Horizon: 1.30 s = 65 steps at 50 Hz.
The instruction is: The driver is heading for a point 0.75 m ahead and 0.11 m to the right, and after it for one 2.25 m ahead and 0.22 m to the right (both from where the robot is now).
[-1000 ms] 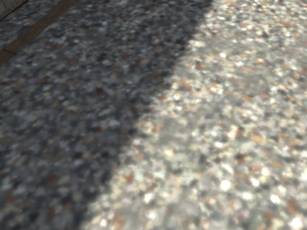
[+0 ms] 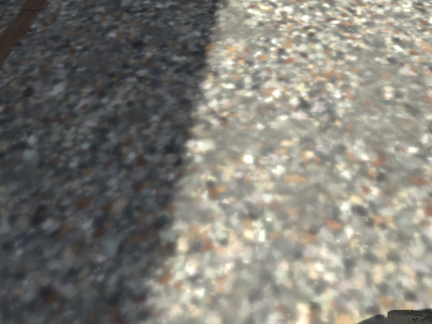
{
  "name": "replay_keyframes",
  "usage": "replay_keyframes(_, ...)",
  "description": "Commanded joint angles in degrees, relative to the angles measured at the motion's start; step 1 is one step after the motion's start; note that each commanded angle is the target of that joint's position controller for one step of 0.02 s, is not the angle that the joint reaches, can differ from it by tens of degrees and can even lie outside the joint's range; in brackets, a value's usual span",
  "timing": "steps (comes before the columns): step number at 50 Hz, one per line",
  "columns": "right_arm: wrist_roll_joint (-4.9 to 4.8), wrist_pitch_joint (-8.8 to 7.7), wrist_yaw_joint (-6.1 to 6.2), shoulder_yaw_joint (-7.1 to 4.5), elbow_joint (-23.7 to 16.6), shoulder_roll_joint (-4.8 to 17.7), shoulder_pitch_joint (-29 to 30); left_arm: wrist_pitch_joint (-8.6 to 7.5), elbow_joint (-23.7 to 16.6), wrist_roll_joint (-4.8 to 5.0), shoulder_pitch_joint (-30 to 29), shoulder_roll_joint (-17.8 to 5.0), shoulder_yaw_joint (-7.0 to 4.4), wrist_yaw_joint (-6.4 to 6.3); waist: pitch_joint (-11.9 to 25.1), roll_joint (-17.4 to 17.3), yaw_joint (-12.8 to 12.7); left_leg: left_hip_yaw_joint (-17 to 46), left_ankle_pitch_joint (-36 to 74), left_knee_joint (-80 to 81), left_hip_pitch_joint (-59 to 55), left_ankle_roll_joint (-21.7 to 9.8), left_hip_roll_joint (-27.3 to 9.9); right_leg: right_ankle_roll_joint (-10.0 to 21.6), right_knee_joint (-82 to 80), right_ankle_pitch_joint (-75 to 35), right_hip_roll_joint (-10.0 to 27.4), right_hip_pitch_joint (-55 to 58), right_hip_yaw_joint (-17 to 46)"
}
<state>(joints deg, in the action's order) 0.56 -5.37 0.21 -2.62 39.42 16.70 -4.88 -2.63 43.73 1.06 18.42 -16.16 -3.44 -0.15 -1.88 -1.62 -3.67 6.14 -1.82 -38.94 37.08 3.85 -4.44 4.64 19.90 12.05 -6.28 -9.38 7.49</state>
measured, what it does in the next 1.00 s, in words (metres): walks ahead, turning right: left foot, then right foot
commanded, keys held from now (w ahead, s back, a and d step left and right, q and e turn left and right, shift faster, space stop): w+e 0.26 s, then e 0.50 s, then no key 0.18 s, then w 0.06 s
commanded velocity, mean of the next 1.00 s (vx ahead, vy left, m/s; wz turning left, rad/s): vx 0.25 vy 0.00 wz -0.53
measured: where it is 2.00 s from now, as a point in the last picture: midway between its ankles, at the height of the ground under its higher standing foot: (316, 268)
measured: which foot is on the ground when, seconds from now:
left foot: up 0.00-0.12, down 0.14-0.62, up 0.64-1.00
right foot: down 0.00-0.16, up 0.18-0.60, down 0.62-1.00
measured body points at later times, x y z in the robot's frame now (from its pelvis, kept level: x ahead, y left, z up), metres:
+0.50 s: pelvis +0.25 +0.04 +0.00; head +0.30 +0.02 +0.44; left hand +0.52 +0.23 -0.09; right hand +0.22 -0.26 -0.12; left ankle +0.23 +0.15 -0.75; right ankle +0.35 -0.14 -0.70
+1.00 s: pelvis +0.36 +0.00 -0.02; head +0.39 -0.02 +0.43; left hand +0.65 +0.15 -0.10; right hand +0.35 -0.31 -0.12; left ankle +0.46 +0.11 -0.74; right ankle +0.37 -0.12 -0.75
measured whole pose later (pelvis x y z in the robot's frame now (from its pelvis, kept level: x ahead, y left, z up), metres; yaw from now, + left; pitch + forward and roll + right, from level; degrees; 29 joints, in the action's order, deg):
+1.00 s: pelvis +0.36 +0.00 -0.02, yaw -32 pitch +2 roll +0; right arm 0.3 0.4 0.4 -2.3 44.1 16.6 -8.3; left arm 2.2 35.2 -0.5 9.4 -16.6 -3.5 -0.7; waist -1.1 -0.3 -0.8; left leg 2.7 -17.6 -39.2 22.7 3.0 -1.5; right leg 2.4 30.1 9.1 -5.8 -22.7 6.3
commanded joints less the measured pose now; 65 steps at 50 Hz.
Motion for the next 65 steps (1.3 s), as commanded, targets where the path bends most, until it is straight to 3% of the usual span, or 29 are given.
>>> replay_keyframes(1, -0.85, -1.15, -0.56, -0.78, -4.75, 3.71, 5.70, -0.18, -3.04, 0.51, 1.05, -10.25, -2.83, -0.81, 1.88, 6.56, -0.64, -2.64, 6.88, 7.25, -10.10, 0.50, 4.17, 7.65, -5.18, -6.58, 11.68, -5.94, 9.65)
replay_keyframes(5, -1.23, -2.12, -1.17, -2.02, -4.54, 6.63, 3.76, 0.51, -3.12, 0.30, 1.23, -9.73, -2.97, -1.09, 2.24, 8.37, 1.57, -0.78, -0.19, 11.49, -13.56, -2.17, 4.14, 5.80, 1.81, -5.19, 14.20, 0.16, 16.48)
replay_keyframes(7, -0.51, -2.64, -0.66, -3.31, -2.43, 8.81, -5.31, 0.57, -3.93, -0.11, 0.40, -6.73, -2.00, -0.85, 7.15, 7.62, 6.41, -0.56, -1.95, 14.01, -27.83, -5.62, 1.87, 3.07, 11.91, -7.23, 10.36, -2.29, 14.51)
replay_keyframes(8, 0.22, -2.62, -0.18, -4.08, -1.76, 11.88, -13.41, 0.39, -4.85, -1.08, 1.69, -2.99, -0.66, -0.62, 15.09, 0.11, 9.14, 9.32, -6.75, 13.61, -42.00, -8.93, -8.11, 0.92, 28.09, 2.31, 6.15, -8.94, 8.97)
replay_keyframes(9, 0.41, -1.67, -0.58, -5.20, 0.60, 16.44, -17.36, -0.26, -6.75, 0.82, 9.67, -0.57, 0.21, -0.49, 20.15, -19.67, 5.24, 36.84, -19.72, 19.28, -57.19, -18.60, -20.00, -2.39, 45.84, 23.05, -0.48, -29.13, 2.07)
replay_keyframes(10, -0.73, -1.47, -0.86, -4.12, -0.41, 10.72, -15.63, -0.23, -5.22, 1.41, 7.95, -7.15, -0.91, -0.78, 15.56, -11.85, 6.95, 39.56, -32.74, 22.30, -53.91, -17.30, -19.54, -3.09, 52.57, 20.07, 4.73, -35.64, 3.54)
replay_keyframes(11, -0.76, -1.25, -0.62, -3.21, -0.86, 7.52, -13.26, 0.08, -6.06, 0.95, 1.34, -10.11, -1.86, -0.79, 8.68, -6.32, 8.54, 29.71, -29.90, 22.83, -47.31, -14.66, -16.70, -3.29, 53.77, 14.61, 6.46, -36.62, 2.36)
replay_keyframes(12, -0.13, -0.97, -0.60, -2.65, -1.03, 6.53, -10.43, 0.40, -6.63, 0.39, -1.45, -9.39, -1.91, -0.89, 5.14, -2.61, 7.58, 22.03, -21.24, 23.50, -40.92, -13.34, -14.13, -3.70, 52.74, 10.54, 8.37, -34.57, 0.86)
replay_keyframes(15, 0.46, -1.01, -0.30, -1.83, 0.00, 4.02, -6.90, 1.07, -7.75, 0.43, -2.48, -6.70, -2.18, -0.21, 0.67, -5.31, 4.80, 7.64, 1.53, 25.65, -31.30, -12.68, -9.47, -4.83, 47.30, 6.59, 10.94, -29.14, -0.38)
replay_keyframes(18, 0.02, -0.91, -0.04, -2.69, 1.41, 6.49, -6.21, 2.08, -9.56, -0.12, -3.79, -4.11, -1.67, -0.25, 1.33, -4.65, 3.62, -0.68, 24.41, 24.73, -30.60, -14.55, -9.97, -6.88, 40.87, 5.47, 10.67, -29.42, -3.16)
replay_keyframes(23, -0.74, 1.30, 1.25, -3.26, 2.77, 8.76, -4.69, 2.27, -11.14, -0.36, -8.64, -2.87, -1.07, 1.43, 3.61, -3.89, 4.98, -10.73, 25.01, 24.33, -30.67, -13.30, -8.39, -6.44, 24.13, -10.30, 9.96, -22.23, -7.24)
replay_keyframes(29, -3.09, 2.72, 1.46, -4.30, 3.72, 11.47, -4.28, 2.74, -13.14, -0.75, -8.24, -6.80, -3.18, 3.15, 5.21, -3.85, 2.80, -13.07, 30.88, 11.39, -35.56, -10.53, -9.98, -1.23, 12.38, -4.83, 6.11, -14.02, -10.67)
replay_keyframes(30, -3.19, 2.92, 1.47, -4.04, 3.67, 10.43, -4.20, 2.63, -11.70, -0.83, -2.87, -8.52, -4.25, 2.75, 7.63, -1.85, 0.03, -14.88, 29.75, 2.58, -33.70, -8.72, -7.59, 0.60, 7.32, -9.49, 3.93, -6.38, -11.54)
replay_keyframes(31, -1.58, 2.69, 1.17, -3.38, 3.47, 8.73, -7.25, 2.69, -11.24, -0.81, 1.84, -12.86, -5.67, 1.47, 11.20, 5.25, -1.53, -15.93, 14.92, -11.05, -24.06, -4.93, -3.53, 4.11, 5.56, -30.11, 8.76, 6.35, -3.38)
replay_keyframes(32, 2.33, 2.44, 0.33, -1.48, 1.78, 3.28, -11.55, 2.94, -12.82, -1.31, 0.47, -18.29, -5.89, 0.20, 15.65, 20.12, 3.63, -14.91, -37.83, -31.82, -3.69, -0.49, 5.68, 14.51, 11.03, -58.31, 24.06, 21.56, 18.14)
replay_keyframes(33, 0.95, 2.23, -0.43, -1.40, 2.11, 6.72, -11.83, 2.36, -14.66, -1.95, 0.16, -15.28, -4.83, 0.74, 27.13, 14.46, 0.77, -1.52, -39.25, -40.16, -0.84, -0.48, 6.94, 20.85, 5.79, -43.17, 28.78, 23.47, 29.32)
replay_keyframes(34, -1.07, 2.58, -0.57, -2.17, 1.36, 9.40, -6.67, 2.02, -15.06, -1.48, -3.06, -12.60, -4.22, 1.17, 21.37, 8.36, -0.02, -0.28, -33.71, -39.90, 1.68, -1.08, 4.68, 17.97, 3.61, -34.39, 25.42, 18.69, 23.63)
replay_keyframes(37, -0.09, 4.29, 0.90, -2.18, 0.94, 8.63, -3.76, 2.70, -14.74, -0.30, -9.02, -9.81, -3.23, 0.35, 9.85, 3.91, 4.06, -0.74, -24.89, -28.03, -2.22, -0.83, 1.51, 11.13, -0.06, -20.31, 18.27, 0.61, 14.77)
replay_keyframes(39, -0.18, 4.91, 0.98, -1.87, 1.75, 7.25, -5.67, 3.10, -15.11, -1.54, -10.76, -10.17, -3.35, -0.15, 9.60, 6.33, 5.49, -2.44, -23.04, -22.33, -7.24, -0.09, 2.94, 10.58, -0.84, -21.67, 16.34, -4.54, 12.14)
replay_keyframes(43, -0.26, 5.45, 1.21, -0.97, 2.36, 5.10, -5.62, 3.49, -13.98, -1.43, -10.41, -10.10, -3.29, -1.18, 11.74, 7.63, 4.40, -3.09, -18.38, -12.69, -13.17, 1.02, 3.00, 9.67, -0.21, -17.71, 15.06, -7.37, 9.67)
replay_keyframes(48, -0.43, 5.38, 0.49, -0.95, 1.19, 5.05, -3.89, 4.17, -12.39, -1.69, -9.87, -8.25, -2.18, -0.70, 9.75, 9.76, 2.96, -4.07, -16.46, -2.61, -17.98, -0.52, 3.09, 7.77, -0.67, 3.85, 14.73, -9.38, 12.75)
replay_keyframes(51, 0.51, 4.39, -0.48, -0.77, 2.54, 3.82, -8.29, 4.14, -10.23, -1.59, -7.50, -5.68, -0.84, -0.56, 7.14, 8.24, 5.08, -6.50, -16.55, 9.79, -28.89, -4.15, 3.51, 2.23, 2.07, 25.21, 9.86, -17.00, 10.91)
replay_keyframes(52, 1.12, 4.02, -0.23, -1.30, 2.67, 7.05, -11.96, 3.89, -10.45, -1.71, -7.98, -3.70, -0.24, -0.68, 5.41, 0.75, 5.92, 5.25, -26.11, 16.97, -30.68, -7.93, -5.92, -1.01, 14.35, 26.07, 5.52, -22.22, 6.23)
replay_keyframes(53, 1.61, 3.94, -0.49, -3.03, 4.28, 13.57, -14.69, 2.91, -12.80, -0.54, -9.66, -3.85, -0.50, -0.65, 1.36, -13.10, 6.00, 23.63, -42.25, 27.68, -29.36, -15.60, -14.88, -3.55, 26.57, 21.85, -1.16, -31.78, -5.05)
replay_keyframes(54, 1.93, 3.19, -0.28, -3.42, 3.34, 13.97, -12.32, 1.82, -13.27, 0.24, -12.67, -8.04, -1.81, -0.96, -3.75, -12.41, 6.98, 31.91, -46.51, 31.92, -25.57, -18.98, -17.88, -3.79, 34.51, 17.97, 2.65, -35.28, -0.34)
replay_keyframes(55, 1.03, 2.58, 0.40, -2.83, 2.85, 11.33, -9.65, 1.37, -12.21, 0.35, -11.51, -9.68, -2.63, -0.80, -4.48, -9.76, 4.98, 27.79, -42.15, 30.85, -26.64, -17.35, -16.29, -3.73, 37.51, 12.72, 4.40, -36.44, 0.33)
replay_keyframes(57, -0.65, 2.01, 1.00, -2.16, 3.10, 8.42, -9.53, 1.09, -10.15, -0.89, -9.51, -7.69, -2.46, -0.38, -2.59, -7.63, 4.70, 19.55, -33.83, 30.20, -30.76, -14.60, -12.43, -4.78, 38.74, 6.21, 6.37, -37.01, -1.83)
replay_keyframes(59, -0.82, 1.65, 1.18, -1.80, 4.21, 7.04, -12.27, 0.33, -9.69, -1.00, -11.12, -4.74, -1.86, 0.09, -1.64, -6.59, 5.86, 12.75, -25.69, 30.87, -31.55, -13.50, -9.54, -5.32, 37.16, 0.72, 7.18, -34.68, -4.73)
replay_keyframes(65, -1.48, 1.75, 0.79, -2.59, 5.79, 9.40, -16.78, -1.15, -11.02, 0.09, -17.62, -1.44, -0.45, 1.21, -0.95, -7.76, 9.28, 3.75, -13.68, 30.01, -30.43, -13.69, -7.72, -6.18, 16.43, -2.84, 6.90, -22.44, -9.00)
Keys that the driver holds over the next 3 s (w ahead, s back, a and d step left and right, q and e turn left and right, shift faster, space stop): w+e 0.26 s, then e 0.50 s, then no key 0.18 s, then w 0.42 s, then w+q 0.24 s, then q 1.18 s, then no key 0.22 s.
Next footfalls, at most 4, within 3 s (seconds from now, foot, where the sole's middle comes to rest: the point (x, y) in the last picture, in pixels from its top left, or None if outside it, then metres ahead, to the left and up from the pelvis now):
0.14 left None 0.27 0.15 -0.78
0.62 right None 0.41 -0.14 -0.78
1.04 left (218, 314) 0.48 0.08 -0.78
1.44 right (328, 322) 0.48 -0.24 -0.78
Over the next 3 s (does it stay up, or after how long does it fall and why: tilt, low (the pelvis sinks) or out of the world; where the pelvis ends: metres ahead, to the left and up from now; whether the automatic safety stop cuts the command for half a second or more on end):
stays up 0.71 -0.22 0.00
